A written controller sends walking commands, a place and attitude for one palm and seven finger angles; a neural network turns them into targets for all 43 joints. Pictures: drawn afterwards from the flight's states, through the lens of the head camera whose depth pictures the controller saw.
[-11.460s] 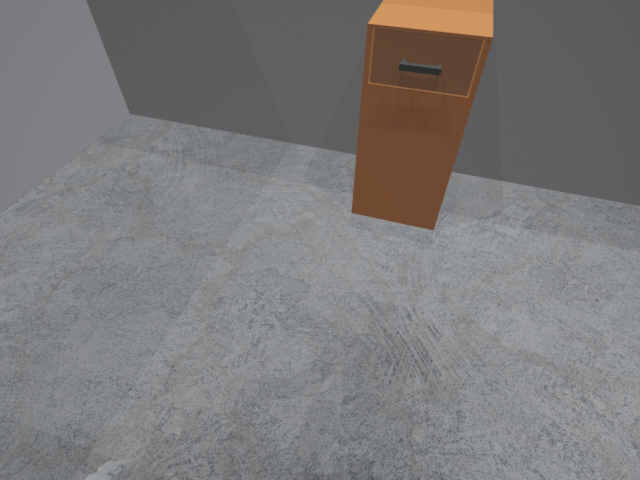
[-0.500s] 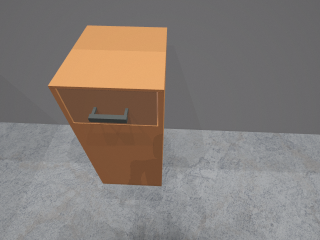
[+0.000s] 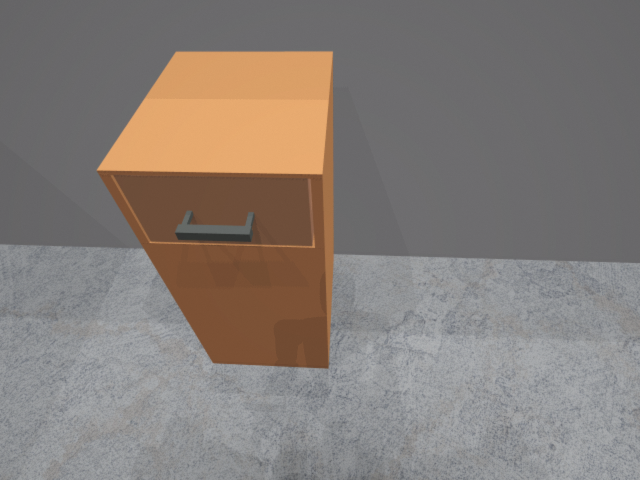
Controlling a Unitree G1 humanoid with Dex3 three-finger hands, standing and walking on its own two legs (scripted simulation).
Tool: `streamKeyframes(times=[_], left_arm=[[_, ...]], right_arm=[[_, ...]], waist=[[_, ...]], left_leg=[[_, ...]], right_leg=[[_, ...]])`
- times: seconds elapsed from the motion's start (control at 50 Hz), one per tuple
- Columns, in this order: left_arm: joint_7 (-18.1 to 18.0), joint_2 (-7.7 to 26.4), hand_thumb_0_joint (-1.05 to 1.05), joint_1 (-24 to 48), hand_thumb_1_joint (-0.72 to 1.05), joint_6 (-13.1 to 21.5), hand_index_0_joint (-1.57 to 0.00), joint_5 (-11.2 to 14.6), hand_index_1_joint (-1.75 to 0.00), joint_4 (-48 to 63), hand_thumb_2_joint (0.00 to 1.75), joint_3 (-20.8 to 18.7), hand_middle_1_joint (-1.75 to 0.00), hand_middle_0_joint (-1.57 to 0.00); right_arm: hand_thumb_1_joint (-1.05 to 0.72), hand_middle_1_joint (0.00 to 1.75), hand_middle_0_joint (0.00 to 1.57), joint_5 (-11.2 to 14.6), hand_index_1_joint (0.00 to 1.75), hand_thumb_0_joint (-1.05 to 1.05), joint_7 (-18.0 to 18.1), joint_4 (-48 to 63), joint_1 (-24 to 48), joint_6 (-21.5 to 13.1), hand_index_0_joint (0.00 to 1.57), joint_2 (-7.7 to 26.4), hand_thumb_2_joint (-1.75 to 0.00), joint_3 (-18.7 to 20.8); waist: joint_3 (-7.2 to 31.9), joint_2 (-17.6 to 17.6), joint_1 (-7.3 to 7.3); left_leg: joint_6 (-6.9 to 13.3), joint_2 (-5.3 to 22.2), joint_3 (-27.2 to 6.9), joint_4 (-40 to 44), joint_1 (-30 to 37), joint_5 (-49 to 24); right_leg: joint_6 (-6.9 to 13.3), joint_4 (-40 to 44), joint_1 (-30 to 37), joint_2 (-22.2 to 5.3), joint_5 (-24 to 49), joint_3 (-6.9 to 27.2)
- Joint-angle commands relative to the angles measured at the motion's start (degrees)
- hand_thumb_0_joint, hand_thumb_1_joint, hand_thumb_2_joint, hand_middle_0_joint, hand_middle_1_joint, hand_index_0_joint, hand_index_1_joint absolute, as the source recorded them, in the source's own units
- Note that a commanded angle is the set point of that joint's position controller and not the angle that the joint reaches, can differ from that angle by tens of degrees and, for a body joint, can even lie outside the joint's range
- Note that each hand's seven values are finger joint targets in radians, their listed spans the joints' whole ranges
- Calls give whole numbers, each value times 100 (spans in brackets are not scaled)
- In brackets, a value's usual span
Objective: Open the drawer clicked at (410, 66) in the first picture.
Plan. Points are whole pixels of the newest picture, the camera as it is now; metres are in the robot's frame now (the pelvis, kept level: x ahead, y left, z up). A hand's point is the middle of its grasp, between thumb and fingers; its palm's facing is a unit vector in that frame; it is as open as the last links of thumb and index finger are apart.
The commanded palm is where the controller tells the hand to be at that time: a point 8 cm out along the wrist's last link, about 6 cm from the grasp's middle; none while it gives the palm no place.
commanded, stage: come to a stop and stand still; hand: left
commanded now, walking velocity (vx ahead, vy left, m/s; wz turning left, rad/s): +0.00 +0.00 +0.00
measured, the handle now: (217, 224) +0.53 +0.22 -0.04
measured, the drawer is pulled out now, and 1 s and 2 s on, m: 0.00 0.00 0.00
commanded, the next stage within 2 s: look again from close up in 0.84 s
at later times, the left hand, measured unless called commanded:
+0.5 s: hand out of the picture +0.02 +0.14 -0.17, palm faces +0.03 -0.99 -0.16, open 7.4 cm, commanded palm none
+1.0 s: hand out of the picture +0.02 +0.13 -0.17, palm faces +0.02 -0.98 -0.18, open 7.3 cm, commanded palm none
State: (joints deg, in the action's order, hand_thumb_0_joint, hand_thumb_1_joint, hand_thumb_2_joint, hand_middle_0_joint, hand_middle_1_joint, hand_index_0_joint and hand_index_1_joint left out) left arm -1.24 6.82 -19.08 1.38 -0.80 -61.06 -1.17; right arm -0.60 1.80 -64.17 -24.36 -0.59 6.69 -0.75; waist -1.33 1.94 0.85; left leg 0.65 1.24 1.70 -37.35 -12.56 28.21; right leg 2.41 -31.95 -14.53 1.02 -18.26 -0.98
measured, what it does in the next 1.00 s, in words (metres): steps on the spot: left foot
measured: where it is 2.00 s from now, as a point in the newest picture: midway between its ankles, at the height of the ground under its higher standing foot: outside the picture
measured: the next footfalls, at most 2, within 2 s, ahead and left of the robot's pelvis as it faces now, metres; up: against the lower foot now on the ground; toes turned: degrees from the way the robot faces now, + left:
left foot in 0.10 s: +0.04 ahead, +0.12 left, +0.00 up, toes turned +2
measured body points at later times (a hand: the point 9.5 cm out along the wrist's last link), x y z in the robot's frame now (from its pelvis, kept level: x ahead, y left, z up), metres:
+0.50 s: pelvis +0.04 -0.02 +0.01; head +0.05 -0.02 +0.46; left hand +0.02 +0.19 -0.15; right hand +0.04 -0.24 -0.15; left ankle +0.00 +0.12 -0.73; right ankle -0.02 -0.10 -0.73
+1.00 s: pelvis +0.04 -0.03 +0.01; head +0.06 -0.03 +0.46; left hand +0.02 +0.19 -0.15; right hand +0.02 -0.24 -0.16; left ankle +0.00 +0.12 -0.73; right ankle -0.02 -0.10 -0.73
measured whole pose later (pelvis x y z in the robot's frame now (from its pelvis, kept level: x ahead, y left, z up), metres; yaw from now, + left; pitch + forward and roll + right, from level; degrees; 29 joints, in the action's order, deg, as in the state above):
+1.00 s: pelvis +0.04 -0.03 +0.01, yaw +0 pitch +1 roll +0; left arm -2.1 7.2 -18.9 1.5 -0.3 -63.1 1.0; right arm -0.8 2.0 -62.8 -18.6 -0.1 7.5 -0.6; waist -1.1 0.8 0.7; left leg -2.3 3.3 1.8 -25.8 -9.0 17.2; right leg 4.2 -24.3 -7.1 3.9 -17.9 -2.0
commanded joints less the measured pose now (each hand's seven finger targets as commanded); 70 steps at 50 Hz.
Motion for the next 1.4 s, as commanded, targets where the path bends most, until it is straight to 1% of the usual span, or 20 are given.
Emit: streamKeyframes(times=[0.0,0.02,0.04,0.08,0.12,0.16,0.28,0.4,0.9,0.92,0.94,0.96,0.98,1.02,1.06,1.1,1.14,1.18,1.22,1.38], left_arm=[[-88,707,0,-256,90,86,-20,-5,-30,20,90,-79,-30,-20],[-86,662,0,-114,90,55,-20,10,-30,22,90,-46,-30,-20],[-68,579,0,-88,90,35,-20,35,-30,20,90,-29,-30,-20],[-47,310,0,-329,90,2,-20,66,-30,-66,90,43,-30,-20],[-56,244,0,-478,90,-25,-20,3,-30,-168,90,71,-30,-20],[-41,304,0,-519,90,-13,-20,0,-30,-288,90,98,-30,-20],[-71,375,0,-537,90,75,-20,23,-30,-362,90,133,-30,-20],[-99,422,0,-534,90,74,-20,27,-30,-345,90,127,-30,-20],[-128,561,0,-489,90,57,-20,54,-30,-238,90,96,-30,-20],[-115,1321,0,-203,90,127,-20,16,-30,149,90,157,-30,-20],[-156,1027,0,-267,90,167,-20,47,-30,148,90,34,-30,-20],[-164,1132,0,-175,90,218,-20,22,-30,151,90,-50,-30,-20],[-161,1066,0,-260,90,234,-20,46,-30,135,90,-16,-30,-20],[-185,943,0,-385,90,224,-20,33,-30,115,90,32,-30,-20],[-217,945,0,-396,90,194,-20,25,-30,111,90,-14,-30,-20],[-225,935,0,-313,90,157,-20,19,-30,170,90,-4,-30,-20],[-220,854,0,-204,90,105,-20,34,-30,255,90,48,-30,-20],[-204,885,0,-144,90,66,-20,41,-30,299,90,42,-30,-20],[-195,872,0,-144,90,17,-20,27,-30,314,90,67,-30,-20],[-148,904,0,-51,90,-60,-20,15,-30,339,90,74,-30,-20]], right_arm=[[-90,30,20,49,30,0,37,156,-212,-128,20,228,-90,56],[-90,30,20,58,30,0,34,-13,-430,-124,20,126,-90,49],[-90,30,20,32,30,0,40,-101,-490,-153,20,118,-90,32],[-90,30,20,-28,30,0,89,-58,-268,-222,20,405,-90,44],[-90,30,20,-17,30,0,90,59,46,-164,20,492,-90,53],[-90,30,20,0,30,0,105,50,183,-170,20,395,-90,16],[-90,30,20,11,30,0,150,52,171,-168,20,513,-90,33],[-90,30,20,12,30,0,155,56,309,-132,20,571,-90,26],[-90,30,20,4,30,0,131,-110,133,-61,20,475,-90,-12],[-90,30,20,-10,30,0,3,554,535,48,20,894,-90,168],[-90,30,20,-80,30,0,20,692,664,-28,20,859,-90,176],[-90,30,20,-88,30,0,69,659,580,-69,20,734,-90,225],[-90,30,20,-69,30,0,93,629,419,-82,20,639,-90,215],[-90,30,20,-42,30,0,66,651,271,-56,20,555,-90,169],[-90,30,20,-14,30,0,66,687,373,-30,20,708,-90,251],[-90,30,20,-2,30,0,67,702,467,-9,20,769,-90,264],[-90,30,20,-28,30,0,43,632,383,-5,20,757,-90,230],[-90,30,20,-34,30,0,44,632,533,2,20,871,-90,236],[-90,30,20,-42,30,0,29,623,564,3,20,891,-90,201],[-90,30,20,-48,30,0,-5,658,772,-4,20,1031,-90,169]], waist=[[84,-1246,8],[-10,-777,147],[-159,-468,127],[-333,448,-81],[-621,227,-172],[-854,457,-161],[-1,-242,-58],[-5,-300,-76],[-273,-282,-108],[-1060,-285,27],[-543,271,-58],[-4,537,69],[406,439,17],[626,-646,12],[355,-1204,-27],[131,-995,-9],[57,-563,44],[-212,-108,-11],[-300,53,-41],[-355,-99,-86]], left_leg=[[21,95,15,347,-414,-387],[12,21,97,1025,188,-1096],[23,74,-11,1451,466,-1663],[248,722,-626,1771,235,-2441],[264,759,-571,1781,-233,-1853],[187,579,-350,1682,-104,-2169],[89,571,-147,1396,678,-3104],[49,556,-103,1451,698,-3135],[-4,484,-91,1616,508,-2556],[-46,223,-346,1284,-3,-1964],[11,340,-239,975,-34,-1876],[45,286,-266,844,1,-2042],[45,249,-235,738,45,-1969],[44,167,-130,641,-145,-1720],[68,143,-109,582,-377,-1438],[80,184,-118,730,-298,-1577],[107,282,-182,975,104,-2292],[108,402,-253,1030,172,-2752],[130,455,-309,1131,166,-2895],[174,488,-452,1495,-4,-2111]], right_leg=[[811,1180,683,-1305,2807,1222],[609,1072,214,-1130,2221,981],[399,846,-69,-826,1676,753],[95,706,-160,-340,803,430],[78,979,6,-287,414,498],[84,1060,-21,-427,1046,595],[64,1067,446,-575,2463,609],[61,1066,650,-605,2901,607],[62,1246,737,-600,2648,612],[-84,1358,39,-578,1554,629],[29,1126,39,-820,1686,983],[136,1004,472,-924,2701,1046],[185,911,815,-994,3168,1006],[131,794,1242,-994,4164,1013],[83,772,1257,-1053,4576,924],[131,747,1065,-1016,4390,834],[99,663,750,-766,3515,658],[62,724,407,-648,2641,556],[29,767,336,-569,2013,512],[-73,899,307,-542,1019,509]])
